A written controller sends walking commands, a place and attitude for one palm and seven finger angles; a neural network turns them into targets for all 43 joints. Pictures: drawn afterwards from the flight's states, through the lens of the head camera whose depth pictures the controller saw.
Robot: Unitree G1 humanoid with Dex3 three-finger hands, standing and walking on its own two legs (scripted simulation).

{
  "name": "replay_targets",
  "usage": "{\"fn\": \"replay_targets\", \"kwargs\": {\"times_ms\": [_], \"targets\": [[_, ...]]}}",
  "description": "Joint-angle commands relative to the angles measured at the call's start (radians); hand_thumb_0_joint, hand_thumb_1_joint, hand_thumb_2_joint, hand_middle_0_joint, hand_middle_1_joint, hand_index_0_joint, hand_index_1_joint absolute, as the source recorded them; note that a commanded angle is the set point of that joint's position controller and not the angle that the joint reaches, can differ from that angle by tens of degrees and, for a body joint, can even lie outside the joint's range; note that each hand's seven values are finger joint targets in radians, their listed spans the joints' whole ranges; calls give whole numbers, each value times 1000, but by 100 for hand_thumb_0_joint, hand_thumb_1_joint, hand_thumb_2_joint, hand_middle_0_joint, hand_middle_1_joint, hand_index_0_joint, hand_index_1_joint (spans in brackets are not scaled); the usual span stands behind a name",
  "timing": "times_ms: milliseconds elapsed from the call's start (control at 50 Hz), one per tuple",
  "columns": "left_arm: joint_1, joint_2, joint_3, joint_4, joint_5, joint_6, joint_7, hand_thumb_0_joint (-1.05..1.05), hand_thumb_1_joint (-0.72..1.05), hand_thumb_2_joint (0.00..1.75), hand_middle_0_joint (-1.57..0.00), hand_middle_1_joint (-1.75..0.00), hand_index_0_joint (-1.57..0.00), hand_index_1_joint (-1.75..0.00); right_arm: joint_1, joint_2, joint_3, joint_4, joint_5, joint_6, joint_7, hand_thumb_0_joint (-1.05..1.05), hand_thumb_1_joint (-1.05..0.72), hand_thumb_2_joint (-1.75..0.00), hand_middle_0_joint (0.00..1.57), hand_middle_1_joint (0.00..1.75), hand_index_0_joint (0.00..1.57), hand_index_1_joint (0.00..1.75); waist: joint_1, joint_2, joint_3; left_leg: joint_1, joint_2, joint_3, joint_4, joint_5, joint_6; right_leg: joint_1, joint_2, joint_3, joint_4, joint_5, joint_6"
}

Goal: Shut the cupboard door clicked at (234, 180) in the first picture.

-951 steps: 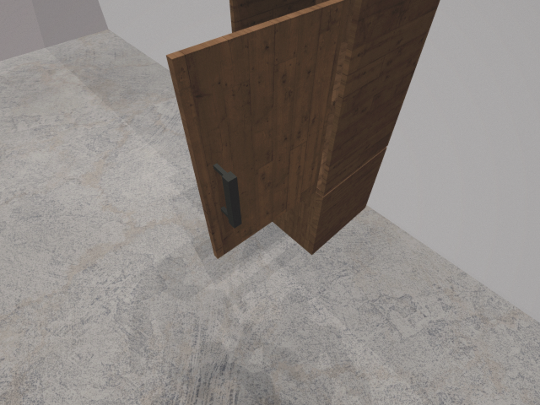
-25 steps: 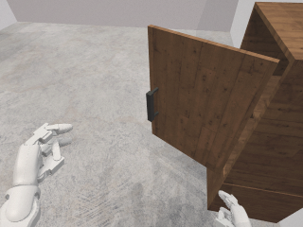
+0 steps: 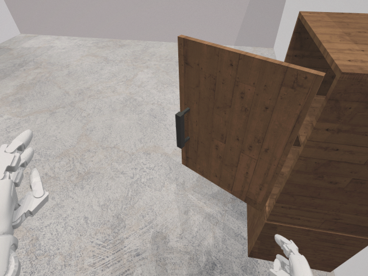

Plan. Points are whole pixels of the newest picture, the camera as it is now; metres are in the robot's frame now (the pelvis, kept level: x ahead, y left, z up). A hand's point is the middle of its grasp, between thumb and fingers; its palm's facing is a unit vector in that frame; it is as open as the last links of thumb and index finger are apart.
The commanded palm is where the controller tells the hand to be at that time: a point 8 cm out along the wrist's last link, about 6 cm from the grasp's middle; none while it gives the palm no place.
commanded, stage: step back with the hand held close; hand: left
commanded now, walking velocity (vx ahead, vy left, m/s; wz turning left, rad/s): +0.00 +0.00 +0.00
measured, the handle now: (183, 128) +0.65 +0.08 -0.08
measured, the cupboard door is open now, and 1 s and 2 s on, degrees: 62 62 62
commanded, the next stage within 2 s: stop stepping back and stand still in 1.68 s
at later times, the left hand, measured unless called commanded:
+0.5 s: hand (48, 196) +0.19 +0.26 +0.15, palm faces +0.37 -0.81 -0.46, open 7.4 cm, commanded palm +0.13 +0.30 +0.18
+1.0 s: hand (14, 228) +0.13 +0.28 +0.16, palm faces +0.50 -0.76 -0.40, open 7.5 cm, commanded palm +0.07 +0.31 +0.18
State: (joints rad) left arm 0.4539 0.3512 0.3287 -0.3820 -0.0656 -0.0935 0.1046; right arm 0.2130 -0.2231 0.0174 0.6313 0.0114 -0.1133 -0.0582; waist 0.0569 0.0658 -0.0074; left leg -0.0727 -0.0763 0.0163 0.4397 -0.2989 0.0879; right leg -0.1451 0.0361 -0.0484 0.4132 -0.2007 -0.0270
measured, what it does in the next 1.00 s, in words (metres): shifts its weight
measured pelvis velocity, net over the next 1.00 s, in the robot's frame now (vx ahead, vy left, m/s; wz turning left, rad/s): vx -0.08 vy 0.01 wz -0.02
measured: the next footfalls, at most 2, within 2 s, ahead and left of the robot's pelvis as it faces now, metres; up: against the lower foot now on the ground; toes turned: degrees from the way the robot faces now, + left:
right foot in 1.64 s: -0.26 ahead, -0.09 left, +0.00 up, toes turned -3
left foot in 1.98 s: -0.25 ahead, +0.13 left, +0.00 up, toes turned +2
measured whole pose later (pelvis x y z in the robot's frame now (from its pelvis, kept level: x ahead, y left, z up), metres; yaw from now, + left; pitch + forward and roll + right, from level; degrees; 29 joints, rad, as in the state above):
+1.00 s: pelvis -0.08 +0.01 -0.03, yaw -1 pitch -1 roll -1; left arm 0.45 0.37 0.46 -0.47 0.02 -0.21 0.16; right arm 0.29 -0.22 0.00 0.57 -0.02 0.00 -0.08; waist -0.02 -0.01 -0.02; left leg -0.41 -0.07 0.09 0.77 -0.37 0.12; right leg -0.47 0.04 0.00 0.71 -0.22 -0.01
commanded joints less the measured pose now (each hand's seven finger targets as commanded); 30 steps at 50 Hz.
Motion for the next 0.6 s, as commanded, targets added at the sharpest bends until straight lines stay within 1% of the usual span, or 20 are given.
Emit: {"fn": "replay_targets", "kwargs": {"times_ms": [0, 40, 100, 120, 140, 160, 180, 200, 220, 240, 260, 280, 300, 340, 360, 400, 460, 500, 560, 580], "targets": [[-96, 194, 132, -194, -4, -72, 20, 0, 90, 90, -20, -30, -20, -30, -133, -111, -36, -166, 3, -57, -4, 0, -90, -90, 20, 30, 20, 30, 5, 19, -1, -166, 113, -93, -128, 174, -108, 86, -39, 45, -40, 51, -10], [-99, 188, 126, -193, -3, -71, 18, 0, 90, 90, -20, -30, -20, -30, -134, -111, -37, -166, 3, -55, -2, 0, -90, -90, 20, 30, 20, 30, 3, 29, -6, -161, 111, -85, -124, 171, -103, 82, -39, 48, -42, 52, -9], [-82, 189, 128, -189, -7, -71, 16, 0, 90, 90, -20, -30, -20, -30, -133, -112, -39, -166, 2, -53, -1, 0, -90, -90, 20, 30, 20, 30, 5, 16, -31, -153, 107, -74, -114, 198, -97, 96, -43, 53, -44, 71, -9], [-215, 304, 267, -270, 8, -117, 41, 0, 90, 90, -20, -30, -20, -30, -120, -153, -57, -212, -9, -28, -16, 0, -90, -90, 20, 30, 20, 30, -40, 18, 23, -256, 127, -119, -87, 79, -73, 68, -91, 201, -61, 122, -27], [-105, 217, 208, -192, 9, -117, 46, 0, 90, 90, -20, -30, -20, -30, -92, -142, -62, -189, -28, -7, -26, 0, -90, -90, 20, 30, 20, 30, -52, -75, -15, -228, 116, -126, -32, 52, -66, 37, -138, 234, -70, 116, -46], [-84, 212, 206, -199, 15, -122, 49, 0, 90, 90, -20, -30, -20, -30, -96, -146, -65, -192, -35, 10, -25, 0, -90, -90, 20, 30, 20, 30, -54, -69, -42, -215, 112, -121, 8, 76, -67, 28, -169, 260, -70, 160, -63], [-45, 176, 170, -180, 20, -120, 51, 0, 90, 90, -20, -30, -20, -30, -89, -136, -67, -194, -33, 24, -25, 0, -90, -90, 20, 30, 20, 30, -65, -96, -74, -193, 115, -110, 46, 69, -66, -4, -197, 283, -72, 139, -68], [-22, 158, 152, -184, 27, -119, 57, 0, 90, 90, -20, -30, -20, -30, -78, -137, -71, -199, -29, 36, -24, 0, -90, -90, 20, 30, 20, 30, -69, -86, -100, -190, 117, -111, 69, 63, -65, -15, -213, 296, -70, 114, -76], [-4, 154, 145, -194, 31, -118, 64, 0, 90, 90, -20, -30, -20, -30, -73, -135, -73, -204, -27, 47, -23, 0, -90, -90, 20, 30, 20, 30, -74, -71, -110, -191, 125, -115, 76, 92, -65, -25, -218, 291, -54, 130, -79], [11, 161, 147, -202, 33, -116, 72, 0, 90, 90, -20, -30, -20, -30, -72, -136, -75, -209, -24, 54, -24, 0, -90, -90, 20, 30, 20, 30, -77, -74, -117, -190, 136, -120, 79, 137, -64, -35, -212, 282, -31, 167, -77], [10, 182, 166, -237, 34, -118, 79, 0, 90, 90, -20, -30, -20, -30, -75, -143, -80, -212, -25, 60, -28, 0, -90, -90, 20, 30, 20, 30, -75, -43, -143, -202, 149, -126, 78, 221, -74, -6, -208, 260, 17, 252, -79], [32, 200, 181, -248, 32, -119, 85, 0, 90, 90, -20, -30, -20, -30, -70, -139, -78, -222, -22, 67, -30, 0, -90, -90, 20, 30, 20, 30, -75, -63, -166, -222, 165, -141, 72, 302, -81, 24, -195, 235, 68, 318, -74], [43, 220, 194, -258, 25, -121, 82, 0, 90, 90, -20, -30, -20, -30, -80, -139, -79, -232, -9, 70, -30, 0, -90, -90, 20, 30, 20, 30, -71, -66, -190, -223, 175, -137, 72, 356, -79, 35, -188, 231, 104, 378, -64], [43, 262, 224, -287, 15, -131, 73, 0, 90, 90, -20, -30, -20, -30, -94, -137, -75, -241, 4, 76, -30, 0, -90, -90, 20, 30, 20, 30, -65, -61, -214, -248, 186, -136, 52, 382, -66, 56, -168, 214, 146, 422, -39], [38, 279, 238, -306, 14, -134, 71, 0, 90, 90, -20, -30, -20, -30, -99, -143, -75, -243, 2, 77, -33, 0, -90, -90, 20, 30, 20, 30, -64, -29, -206, -269, 192, -149, 41, 416, -70, 59, -158, 206, 167, 426, -34], [50, 280, 240, -308, 8, -138, 65, 0, 90, 90, -20, -30, -20, -30, -105, -140, -71, -251, 3, 82, -35, 0, -90, -90, 20, 30, 20, 30, -58, -13, -193, -307, 204, -159, 23, 430, -65, 66, -128, 191, 186, 397, -18], [51, 289, 253, -329, 10, -144, 57, 0, 90, 90, -20, -30, -20, -30, -112, -153, -75, -260, -2, 79, -35, 0, -90, -90, 20, 30, 20, 30, -52, 43, -155, -388, 219, -178, -14, 357, -49, 82, -95, 178, 205, 333, 0], [65, 271, 247, -312, 13, -147, 54, 0, 90, 90, -20, -30, -20, -30, -98, -152, -75, -263, -4, 77, -31, 0, -90, -90, 20, 30, 20, 30, -54, 40, -138, -437, 230, -189, -38, 276, -41, 89, -81, 173, 222, 272, 5], [52, 258, 248, -290, 22, -149, 52, 0, 90, 90, -20, -30, -20, -30, -93, -164, -80, -268, -10, 73, -31, 0, -90, -90, 20, 30, 20, 30, -54, 28, -80, -564, 244, -217, -98, 35, -15, 112, -58, 169, 235, 189, 16], [47, 242, 237, -284, 29, -150, 56, 0, 90, 90, -20, -30, -20, -30, -86, -160, -78, -267, -14, 72, -33, 0, -90, -90, 20, 30, 20, 30, -60, 28, -67, -594, 246, -220, -108, -20, -8, 116, -55, 169, 245, 178, 16]]}}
